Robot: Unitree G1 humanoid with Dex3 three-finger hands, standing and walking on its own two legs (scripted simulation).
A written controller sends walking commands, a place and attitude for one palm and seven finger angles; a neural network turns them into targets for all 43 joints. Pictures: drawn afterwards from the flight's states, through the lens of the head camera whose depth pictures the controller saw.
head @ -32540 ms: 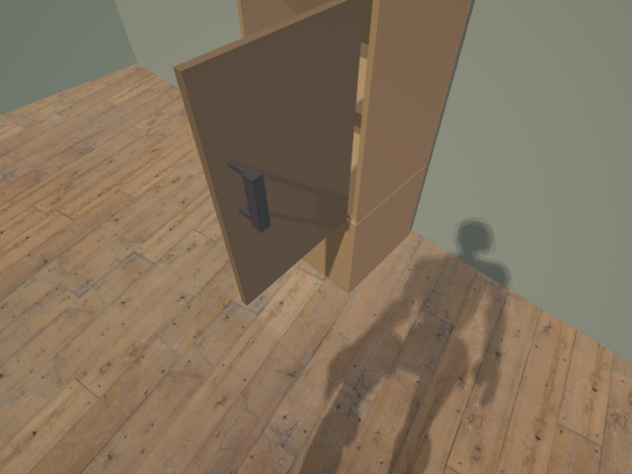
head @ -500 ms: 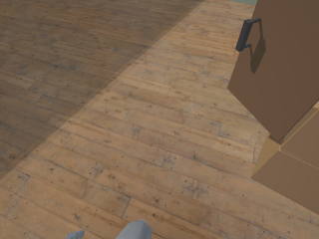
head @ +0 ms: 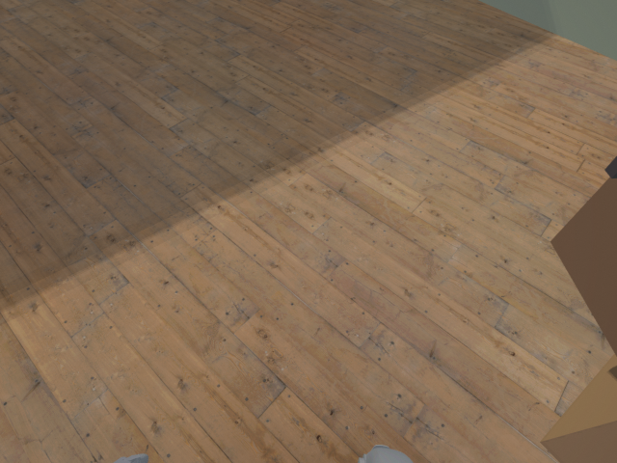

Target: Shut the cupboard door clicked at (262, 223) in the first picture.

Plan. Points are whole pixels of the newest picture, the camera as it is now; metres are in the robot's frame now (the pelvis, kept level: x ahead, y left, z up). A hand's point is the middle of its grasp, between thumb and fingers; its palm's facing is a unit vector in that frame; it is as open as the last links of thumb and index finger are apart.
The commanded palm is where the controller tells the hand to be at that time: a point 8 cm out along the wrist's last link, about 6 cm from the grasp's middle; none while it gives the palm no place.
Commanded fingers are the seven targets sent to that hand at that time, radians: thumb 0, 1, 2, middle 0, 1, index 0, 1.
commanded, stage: walk to a spot facing it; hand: left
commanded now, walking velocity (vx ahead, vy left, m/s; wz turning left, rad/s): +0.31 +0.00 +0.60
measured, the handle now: out of the picture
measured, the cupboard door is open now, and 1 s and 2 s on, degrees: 58 58 58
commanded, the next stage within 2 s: turn to face it in 0.80 s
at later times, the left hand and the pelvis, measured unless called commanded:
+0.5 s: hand out of the picture +0.05 +0.17 -0.19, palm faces +0.39 -0.90 -0.17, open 7.4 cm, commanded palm none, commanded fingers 0.00 0.90 0.90 -0.20 -0.30 -0.20 -0.30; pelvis +0.17 +0.03 -0.02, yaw +20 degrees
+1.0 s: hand (147, 269) +0.44 +0.33 -0.14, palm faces +0.42 -0.88 -0.22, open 7.4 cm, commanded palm none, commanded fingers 0.00 0.90 0.90 -0.20 -0.30 -0.20 -0.30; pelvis +0.38 +0.09 -0.01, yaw +29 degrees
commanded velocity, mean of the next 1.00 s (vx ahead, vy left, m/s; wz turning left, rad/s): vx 0.26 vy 0.00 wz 0.37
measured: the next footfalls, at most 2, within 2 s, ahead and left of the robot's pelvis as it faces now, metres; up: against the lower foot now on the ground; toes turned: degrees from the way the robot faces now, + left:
right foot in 0.06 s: +0.11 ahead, -0.13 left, +0.00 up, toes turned -2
left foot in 0.50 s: +0.27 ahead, +0.16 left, +0.00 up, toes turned +26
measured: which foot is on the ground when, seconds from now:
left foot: down 0.00-0.06, up 0.08-0.48, down 0.50-1.00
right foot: up 0.00-0.04, down 0.06-0.50, up 0.52-0.98, down 1.00-1.00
